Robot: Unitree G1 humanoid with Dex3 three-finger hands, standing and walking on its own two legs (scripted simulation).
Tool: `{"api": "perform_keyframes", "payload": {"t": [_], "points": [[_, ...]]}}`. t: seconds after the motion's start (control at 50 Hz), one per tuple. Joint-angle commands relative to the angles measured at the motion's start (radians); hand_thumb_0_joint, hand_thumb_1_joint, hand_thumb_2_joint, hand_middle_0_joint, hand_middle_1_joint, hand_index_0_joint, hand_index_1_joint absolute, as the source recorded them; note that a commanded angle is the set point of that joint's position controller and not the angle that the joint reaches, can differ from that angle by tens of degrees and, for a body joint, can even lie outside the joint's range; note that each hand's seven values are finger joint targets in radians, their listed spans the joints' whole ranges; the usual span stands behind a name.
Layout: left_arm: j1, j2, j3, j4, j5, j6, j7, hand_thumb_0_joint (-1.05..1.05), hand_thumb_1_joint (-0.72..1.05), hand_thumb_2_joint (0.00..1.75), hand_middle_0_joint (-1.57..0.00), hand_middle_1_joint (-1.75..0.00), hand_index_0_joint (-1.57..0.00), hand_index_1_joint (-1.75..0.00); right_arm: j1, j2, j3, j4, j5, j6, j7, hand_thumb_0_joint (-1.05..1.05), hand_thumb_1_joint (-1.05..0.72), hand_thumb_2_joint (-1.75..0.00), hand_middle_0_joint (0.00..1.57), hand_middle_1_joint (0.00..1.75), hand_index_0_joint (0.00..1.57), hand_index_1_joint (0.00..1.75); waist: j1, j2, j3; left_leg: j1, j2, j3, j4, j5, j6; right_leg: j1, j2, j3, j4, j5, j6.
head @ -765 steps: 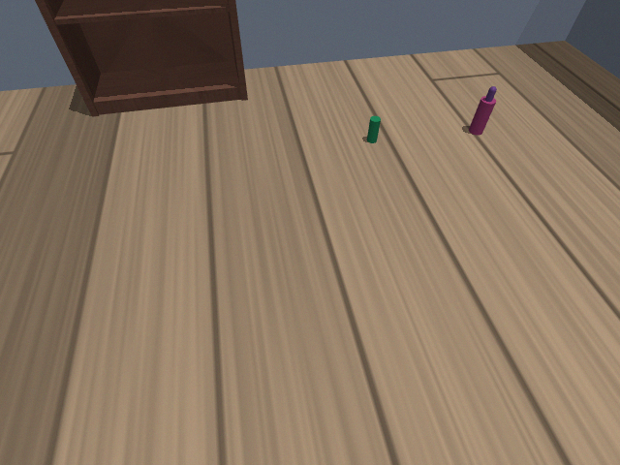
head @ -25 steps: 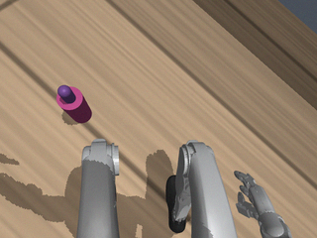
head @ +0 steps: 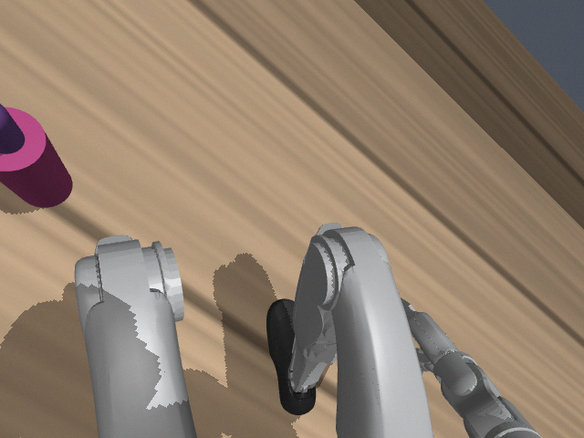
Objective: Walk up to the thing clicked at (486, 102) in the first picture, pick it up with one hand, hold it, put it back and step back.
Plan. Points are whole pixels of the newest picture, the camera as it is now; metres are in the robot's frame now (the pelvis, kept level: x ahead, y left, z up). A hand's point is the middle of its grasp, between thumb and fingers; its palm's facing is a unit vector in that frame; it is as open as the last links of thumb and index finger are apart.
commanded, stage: close in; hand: left
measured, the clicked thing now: (21, 156) +0.44 +0.30 -0.17
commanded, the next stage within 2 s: rest palm in 0.56 s
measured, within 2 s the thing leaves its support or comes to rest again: leaves its support in 1.36 s
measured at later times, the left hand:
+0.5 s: hand out of the picture +0.38 +0.33 -0.16, palm faces +0.37 -0.93 -0.01, open 17.5 cm
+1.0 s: hand (3, 179) +0.41 +0.32 -0.16, palm faces +0.39 -0.92 +0.00, open 14.2 cm
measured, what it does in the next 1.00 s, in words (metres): stands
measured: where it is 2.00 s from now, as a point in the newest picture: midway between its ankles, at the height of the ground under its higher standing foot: (222, 393)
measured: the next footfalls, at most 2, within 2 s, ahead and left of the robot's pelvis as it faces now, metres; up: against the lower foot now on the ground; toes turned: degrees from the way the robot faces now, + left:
none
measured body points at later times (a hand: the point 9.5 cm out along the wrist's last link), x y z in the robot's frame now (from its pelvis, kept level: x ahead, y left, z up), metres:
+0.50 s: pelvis -0.01 +0.01 -0.02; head +0.20 +0.17 +0.35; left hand +0.36 +0.38 -0.15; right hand +0.17 -0.25 -0.06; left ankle +0.08 +0.14 -0.27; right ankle +0.11 -0.12 -0.26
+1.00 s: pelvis -0.01 +0.01 -0.02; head +0.22 +0.17 +0.33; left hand +0.38 +0.36 -0.16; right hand +0.16 -0.25 -0.07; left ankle +0.08 +0.14 -0.27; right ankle +0.11 -0.12 -0.26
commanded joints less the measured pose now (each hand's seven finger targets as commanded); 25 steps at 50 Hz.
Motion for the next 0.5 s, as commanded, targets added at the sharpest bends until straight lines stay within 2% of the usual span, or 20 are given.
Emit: {"api": "perform_keyframes", "payload": {"t": [0.0, 0.02, 0.04, 0.06, 0.08, 0.14, 0.16, 0.18, 0.2, 0.24, 0.26, 0.28, 0.34, 0.42, 0.44, 0.48], "points": [[-0.180, 0.276, -0.008, -0.064, -0.023, -0.117, 0.055, 0.00, -0.61, 0.06, -0.05, -0.13, -0.09, -0.10, 0.040, -0.324, -0.070, -0.058, -0.014, 0.007, -0.013, 0.00, -0.89, -0.89, 0.20, 0.30, 0.20, 0.30, -0.039, 0.388, -0.596, 0.439, 0.037, 0.088, -0.248, 0.104, 0.027, 0.245, 0.030, -0.116, -0.195, 0.134, -0.066], [-0.163, 0.293, 0.008, -0.044, -0.015, -0.134, 0.082, 0.00, -0.61, 0.07, -0.05, -0.13, -0.09, -0.10, 0.041, -0.326, -0.060, -0.053, -0.025, 0.012, -0.008, 0.00, -0.89, -0.89, 0.20, 0.30, 0.20, 0.30, -0.037, 0.388, -0.590, 0.429, 0.037, 0.086, -0.240, 0.107, 0.026, 0.264, 0.034, -0.120, -0.192, 0.138, -0.066], [-0.164, 0.283, 0.006, -0.033, -0.008, -0.154, 0.107, 0.00, -0.61, 0.07, -0.05, -0.13, -0.09, -0.10, 0.037, -0.326, -0.052, -0.053, -0.033, 0.017, -0.003, 0.00, -0.90, -0.89, 0.20, 0.30, 0.20, 0.30, -0.040, 0.384, -0.586, 0.425, 0.037, 0.082, -0.234, 0.115, 0.024, 0.277, 0.036, -0.124, -0.187, 0.150, -0.064], [-0.166, 0.298, 0.015, -0.033, 0.003, -0.173, 0.134, 0.00, -0.61, 0.07, -0.05, -0.13, -0.09, -0.10, 0.027, -0.328, -0.042, -0.056, -0.040, 0.022, 0.002, 0.00, -0.90, -0.89, 0.20, 0.30, 0.20, 0.30, -0.034, 0.391, -0.582, 0.422, 0.037, 0.078, -0.231, 0.115, 0.023, 0.285, 0.039, -0.127, -0.182, 0.151, -0.064], [-0.163, 0.288, 0.014, -0.024, 0.010, -0.188, 0.161, 0.00, -0.61, 0.06, -0.04, -0.13, -0.09, -0.09, 0.014, -0.325, -0.035, -0.061, -0.047, 0.027, 0.008, 0.00, -0.90, -0.89, 0.20, 0.30, 0.20, 0.30, -0.028, 0.392, -0.572, 0.415, 0.036, 0.079, -0.227, 0.110, 0.023, 0.289, 0.040, -0.127, -0.183, 0.151, -0.063], [-0.186, 0.256, -0.013, -0.044, 0.047, -0.230, 0.239, 0.00, -0.61, 0.09, -0.04, -0.14, -0.09, -0.11, -0.006, -0.332, -0.027, -0.066, -0.066, 0.036, 0.024, 0.00, -0.90, -0.90, 0.20, 0.30, 0.20, 0.30, -0.042, 0.453, -0.529, 0.427, 0.038, 0.073, -0.245, 0.076, 0.013, 0.268, 0.042, -0.143, -0.173, 0.136, -0.064], [-0.167, 0.252, -0.012, -0.055, 0.061, -0.238, 0.263, 0.00, -0.61, 0.08, -0.05, -0.14, -0.09, -0.11, -0.008, -0.333, -0.027, -0.066, -0.074, 0.039, 0.031, 0.00, -0.90, -0.89, 0.20, 0.30, 0.20, 0.30, -0.033, 0.467, -0.534, 0.434, 0.037, 0.076, -0.243, 0.074, 0.011, 0.277, 0.044, -0.145, -0.174, 0.139, -0.063], [-0.180, 0.212, -0.046, -0.081, 0.075, -0.245, 0.284, 0.00, -0.61, 0.08, -0.05, -0.14, -0.09, -0.11, -0.024, -0.331, -0.026, -0.078, -0.076, 0.042, 0.036, 0.00, -0.90, -0.90, 0.20, 0.30, 0.20, 0.30, -0.038, 0.489, -0.521, 0.444, 0.037, 0.073, -0.256, 0.079, 0.004, 0.267, 0.041, -0.151, -0.165, 0.140, -0.063], [-0.148, 0.259, -0.013, -0.092, 0.094, -0.250, 0.309, 0.00, -0.61, 0.09, -0.04, -0.14, -0.08, -0.11, -0.011, -0.340, -0.034, -0.062, -0.084, 0.048, 0.039, 0.00, -0.90, -0.90, 0.20, 0.30, 0.20, 0.30, -0.023, 0.516, -0.530, 0.461, 0.040, 0.073, -0.255, 0.096, 0.002, 0.271, 0.042, -0.151, -0.157, 0.155, -0.065], [-0.143, 0.216, -0.056, -0.121, 0.108, -0.261, 0.338, 0.00, -0.61, 0.08, -0.04, -0.14, -0.08, -0.10, -0.024, -0.338, -0.035, -0.069, -0.096, 0.062, 0.048, 0.00, -0.91, -0.90, 0.20, 0.30, 0.20, 0.30, -0.041, 0.539, -0.534, 0.474, 0.042, 0.066, -0.255, 0.129, -0.004, 0.266, 0.041, -0.155, -0.145, 0.181, -0.065], [-0.146, 0.232, -0.046, -0.139, 0.117, -0.264, 0.357, 0.00, -0.61, 0.08, -0.05, -0.13, -0.09, -0.10, -0.012, -0.345, -0.037, -0.064, -0.100, 0.071, 0.050, 0.00, -0.90, -0.90, 0.20, 0.30, 0.20, 0.30, -0.048, 0.550, -0.530, 0.471, 0.042, 0.058, -0.264, 0.130, -0.006, 0.263, 0.040, -0.161, -0.137, 0.185, -0.067], [-0.133, 0.207, -0.062, -0.149, 0.118, -0.265, 0.367, 0.00, -0.61, 0.08, -0.05, -0.13, -0.08, -0.10, -0.020, -0.343, -0.040, -0.068, -0.100, 0.078, 0.052, 0.00, -0.90, -0.90, 0.20, 0.30, 0.20, 0.30, -0.046, 0.556, -0.529, 0.489, 0.044, 0.056, -0.268, 0.147, -0.010, 0.256, 0.040, -0.161, -0.133, 0.197, -0.068], [-0.160, 0.124, -0.135, -0.152, 0.117, -0.268, 0.387, 0.00, -0.61, 0.09, -0.05, -0.13, -0.08, -0.10, -0.030, -0.350, -0.043, -0.075, -0.099, 0.089, 0.062, 0.00, -0.90, -0.90, 0.20, 0.30, 0.20, 0.30, -0.096, 0.522, -0.502, 0.465, 0.040, 0.040, -0.271, 0.101, -0.007, 0.231, 0.038, -0.174, -0.139, 0.178, -0.066], [-0.179, 0.099, -0.164, -0.121, 0.100, -0.272, 0.421, 0.00, -0.61, 0.12, -0.07, -0.14, -0.11, -0.12, -0.016, -0.349, -0.037, -0.068, -0.097, 0.097, 0.072, 0.00, -0.90, -0.90, 0.20, 0.30, 0.20, 0.30, -0.111, 0.434, -0.487, 0.407, 0.033, 0.038, -0.237, 0.072, 0.010, 0.247, 0.044, -0.169, -0.159, 0.172, -0.059], [-0.187, 0.081, -0.172, -0.106, 0.092, -0.277, 0.428, 0.00, -0.61, 0.13, -0.07, -0.15, -0.11, -0.12, -0.016, -0.347, -0.030, -0.073, -0.097, 0.098, 0.076, 0.00, -0.90, -0.90, 0.20, 0.30, 0.20, 0.30, -0.125, 0.424, -0.483, 0.398, 0.030, 0.033, -0.237, 0.059, 0.013, 0.256, 0.043, -0.174, -0.161, 0.164, -0.056], [-0.193, 0.069, -0.179, -0.078, 0.088, -0.286, 0.442, 0.00, -0.61, 0.12, -0.06, -0.13, -0.09, -0.10, -0.021, -0.346, -0.024, -0.075, -0.098, 0.100, 0.079, 0.00, -0.90, -0.90, 0.20, 0.30, 0.20, 0.30, -0.123, 0.400, -0.467, 0.388, 0.028, 0.026, -0.236, 0.040, 0.014, 0.244, 0.045, -0.177, -0.162, 0.149, -0.056]]}}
